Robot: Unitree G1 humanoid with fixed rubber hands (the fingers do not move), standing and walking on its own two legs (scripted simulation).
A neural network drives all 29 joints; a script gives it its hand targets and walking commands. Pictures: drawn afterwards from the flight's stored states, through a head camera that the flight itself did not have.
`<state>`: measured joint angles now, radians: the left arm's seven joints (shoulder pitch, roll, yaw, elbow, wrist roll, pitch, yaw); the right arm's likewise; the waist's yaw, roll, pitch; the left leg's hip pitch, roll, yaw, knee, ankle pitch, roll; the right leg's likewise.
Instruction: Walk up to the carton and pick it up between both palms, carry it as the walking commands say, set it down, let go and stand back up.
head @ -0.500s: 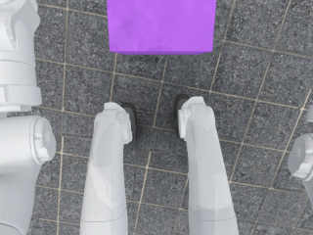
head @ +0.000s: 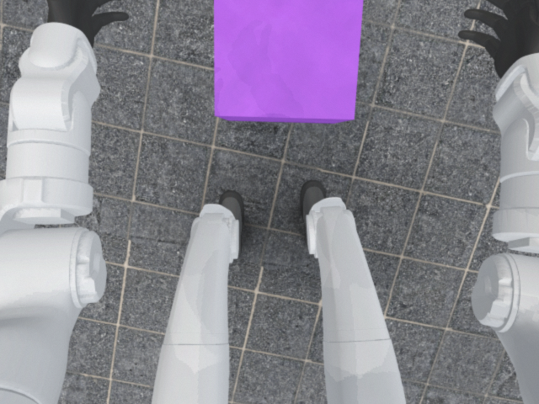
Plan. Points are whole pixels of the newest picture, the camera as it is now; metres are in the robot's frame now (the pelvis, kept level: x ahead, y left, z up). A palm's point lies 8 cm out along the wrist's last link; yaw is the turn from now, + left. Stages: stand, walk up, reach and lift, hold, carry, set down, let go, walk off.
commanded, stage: let go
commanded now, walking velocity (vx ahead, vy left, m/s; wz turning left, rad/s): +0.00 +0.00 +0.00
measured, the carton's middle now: (284, 59) +0.56 -0.04 -0.54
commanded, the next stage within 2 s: stand in 1.14 s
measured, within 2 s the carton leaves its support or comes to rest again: neither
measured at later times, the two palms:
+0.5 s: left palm out of the picture +0.33 +0.21 +0.02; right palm out of the picture +0.30 -0.26 +0.02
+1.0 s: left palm out of the picture +0.29 +0.24 +0.04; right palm out of the picture +0.29 -0.23 +0.05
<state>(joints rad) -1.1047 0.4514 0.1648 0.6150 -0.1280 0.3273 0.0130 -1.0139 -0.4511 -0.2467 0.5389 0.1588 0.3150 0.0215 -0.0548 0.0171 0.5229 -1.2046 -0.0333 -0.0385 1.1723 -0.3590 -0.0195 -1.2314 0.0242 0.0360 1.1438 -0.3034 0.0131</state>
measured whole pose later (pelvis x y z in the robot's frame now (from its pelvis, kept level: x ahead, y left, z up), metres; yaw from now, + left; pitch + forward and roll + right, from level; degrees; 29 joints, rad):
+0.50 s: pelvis +0.06 -0.01 +0.08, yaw +0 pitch +8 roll +1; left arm -0.14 0.20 0.11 0.55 0.02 0.18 -0.01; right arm -0.10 -0.25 -0.09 0.51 0.03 0.17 0.11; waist -0.05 -0.01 0.03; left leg -0.60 -0.02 -0.04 0.80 -0.34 -0.03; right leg -0.64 0.02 0.03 0.82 -0.31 -0.01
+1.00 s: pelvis +0.13 +0.00 +0.11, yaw +0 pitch -3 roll +0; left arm 0.24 0.20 0.06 0.43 0.02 0.08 -0.05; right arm 0.22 -0.22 -0.05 0.44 -0.02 0.07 0.08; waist 0.00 0.00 0.10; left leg -0.11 -0.01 -0.05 0.47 -0.31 0.00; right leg -0.14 0.01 0.02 0.46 -0.27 0.01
